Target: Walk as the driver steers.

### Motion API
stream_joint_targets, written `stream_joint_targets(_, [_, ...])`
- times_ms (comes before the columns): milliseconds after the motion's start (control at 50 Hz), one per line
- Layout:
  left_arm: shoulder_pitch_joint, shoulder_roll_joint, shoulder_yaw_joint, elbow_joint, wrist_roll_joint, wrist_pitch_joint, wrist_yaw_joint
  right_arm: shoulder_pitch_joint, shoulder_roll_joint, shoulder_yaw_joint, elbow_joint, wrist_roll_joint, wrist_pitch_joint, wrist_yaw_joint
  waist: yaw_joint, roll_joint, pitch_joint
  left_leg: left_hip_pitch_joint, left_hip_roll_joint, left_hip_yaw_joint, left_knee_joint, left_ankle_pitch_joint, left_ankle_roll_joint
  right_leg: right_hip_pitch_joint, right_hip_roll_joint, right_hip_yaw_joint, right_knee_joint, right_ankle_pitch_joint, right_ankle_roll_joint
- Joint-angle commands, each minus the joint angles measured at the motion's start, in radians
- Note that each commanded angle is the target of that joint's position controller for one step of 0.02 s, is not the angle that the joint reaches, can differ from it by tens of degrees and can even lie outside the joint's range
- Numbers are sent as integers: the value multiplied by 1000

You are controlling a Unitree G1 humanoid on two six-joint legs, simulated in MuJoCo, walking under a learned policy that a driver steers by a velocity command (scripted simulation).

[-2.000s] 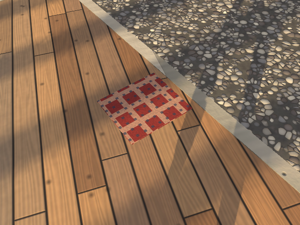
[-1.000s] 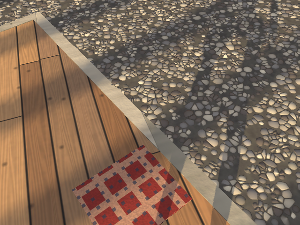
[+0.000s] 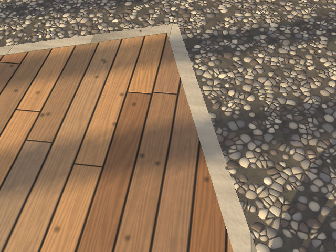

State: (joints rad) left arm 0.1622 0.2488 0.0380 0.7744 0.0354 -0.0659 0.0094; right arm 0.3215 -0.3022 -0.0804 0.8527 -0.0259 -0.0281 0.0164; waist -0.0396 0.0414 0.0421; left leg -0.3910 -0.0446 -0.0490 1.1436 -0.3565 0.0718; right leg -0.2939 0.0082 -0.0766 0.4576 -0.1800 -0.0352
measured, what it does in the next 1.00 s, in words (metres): walks ahead, turning left: left foot, then right foot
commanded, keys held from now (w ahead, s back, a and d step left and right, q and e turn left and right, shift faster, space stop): w+q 1.00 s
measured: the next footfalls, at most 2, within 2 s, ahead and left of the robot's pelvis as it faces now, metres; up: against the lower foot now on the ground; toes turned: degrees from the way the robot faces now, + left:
left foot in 0.38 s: +0.32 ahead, +0.14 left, +0.00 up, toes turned +17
right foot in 0.92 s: +0.69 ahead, +0.12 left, +0.00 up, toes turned +34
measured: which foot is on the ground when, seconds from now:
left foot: up 0.00-0.36, down 0.38-0.92, up 0.94-1.00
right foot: down 0.00-0.40, up 0.42-0.90, down 0.92-1.00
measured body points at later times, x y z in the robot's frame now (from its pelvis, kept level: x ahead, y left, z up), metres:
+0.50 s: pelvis +0.25 +0.07 -0.01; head +0.28 +0.09 +0.44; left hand +0.22 +0.34 -0.14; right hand +0.47 -0.14 -0.11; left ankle +0.28 +0.13 -0.74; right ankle +0.18 -0.10 -0.64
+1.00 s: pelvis +0.53 +0.14 -0.01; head +0.56 +0.15 +0.44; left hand +0.56 +0.46 -0.09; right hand +0.71 -0.10 -0.14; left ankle +0.33 +0.14 -0.66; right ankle +0.65 +0.10 -0.74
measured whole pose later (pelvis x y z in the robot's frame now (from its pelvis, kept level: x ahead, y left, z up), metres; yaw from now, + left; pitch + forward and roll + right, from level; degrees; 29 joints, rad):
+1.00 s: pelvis +0.53 +0.14 -0.01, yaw +36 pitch +1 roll +0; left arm 0.10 0.27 0.03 0.67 0.04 -0.05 0.01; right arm 0.39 -0.31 -0.07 0.82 -0.01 -0.04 0.00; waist -0.07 0.02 0.04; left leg -0.22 -0.12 -0.13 1.05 -0.43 0.08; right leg -0.43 0.01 -0.04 0.59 -0.19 -0.03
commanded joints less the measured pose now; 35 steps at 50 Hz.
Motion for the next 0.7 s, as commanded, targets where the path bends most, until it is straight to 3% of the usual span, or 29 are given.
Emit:
stream_joint_targets(20, [100,94,25,-11,-14,-32,-4,28,-36,-4,-65,-10,18,24,25,-149,-41,-182,85,-24,23,55,-14,164,-273,239,-263,154,-109])
stream_joint_targets(60, [120,105,31,1,-19,-43,-9,-35,-26,1,-94,-10,26,35,26,-141,-33,-248,101,-16,3,106,-22,183,-282,174,-287,212,-121])
stream_joint_targets(160, [164,110,34,30,-17,-40,-11,-207,-4,21,-162,-7,22,56,51,-129,8,-295,114,36,-217,285,-40,204,-246,6,-309,281,-108])
stream_joint_targets(260, [225,151,45,58,-18,-30,-2,-348,1,35,-219,-12,17,72,86,-127,40,-212,100,128,-458,294,0,275,-272,-85,-286,352,-83])
stream_joint_targets(320, [255,185,51,77,-16,-8,7,-339,-19,27,-229,-23,19,62,72,-142,12,-129,34,181,-524,147,51,367,-290,-138,-142,685,-65])
stream_joint_targets(360, [256,210,53,79,-17,12,11,-169,-51,6,-184,-29,10,47,-5,-139,-98,82,-47,195,-587,86,102,360,-285,-171,149,866,-55])
stream_joint_targets(380, [244,205,50,62,-16,17,10,9,-92,-16,-126,-37,2,31,-84,-81,-201,332,-34,130,-646,103,140,218,-263,-189,402,706,-25])
stream_joint_targets(400, [277,102,24,-6,-27,12,-5,70,-208,-46,-126,-39,3,15,-65,126,-325,666,266,-305,-677,-34,242,-168,-169,-186,745,47,29])
stream_joint_targets(420, [199,135,34,-62,-14,6,-14,76,-260,-58,-158,0,14,6,-71,147,-385,736,415,-741,-838,74,331,-400,-7,-17,957,-390,66])
stream_joint_targets(440, [87,155,37,-88,-10,2,-17,75,-235,-54,-133,10,22,-4,-85,30,-251,672,371,-563,-843,190,306,-499,-67,84,960,-288,54])
stream_joint_targets(460, [89,129,25,-85,-20,-8,-19,29,-180,-40,-120,17,18,-11,-40,3,-135,528,336,-427,-846,305,276,-477,-109,83,875,-200,47])
stream_joint_targets(480, [112,125,25,-66,-16,-8,-17,-18,-136,-27,-120,17,11,-14,11,-33,-72,402,272,-333,-861,407,228,-403,-138,87,775,-171,47])
stream_joint_targets(520, [170,124,25,-48,13,26,-21,-80,-97,-11,-133,24,-4,-15,75,-13,-65,267,194,-237,-888,496,202,-280,-152,93,698,-163,66])
stream_joint_targets(560, [164,111,25,-55,15,48,-28,-55,-106,-13,-125,26,-21,-8,81,-11,-75,232,167,-218,-907,522,211,-270,-140,77,656,-131,82])
stream_joint_targets(600, [98,101,23,-77,12,55,-30,-15,-125,-20,-114,23,-26,-6,63,-11,-48,214,154,-226,-939,449,207,-313,-135,71,586,-60,94])
stream_joint_targets(700, [-97,101,19,-137,8,51,-30,97,-126,-22,-85,24,-29,-8,-9,10,0,311,151,-273,-944,408,184,-427,-111,89,376,105,100])
Over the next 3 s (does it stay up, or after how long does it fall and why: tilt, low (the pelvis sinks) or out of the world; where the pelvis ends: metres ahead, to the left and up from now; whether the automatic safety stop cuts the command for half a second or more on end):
stays up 1.16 0.76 0.00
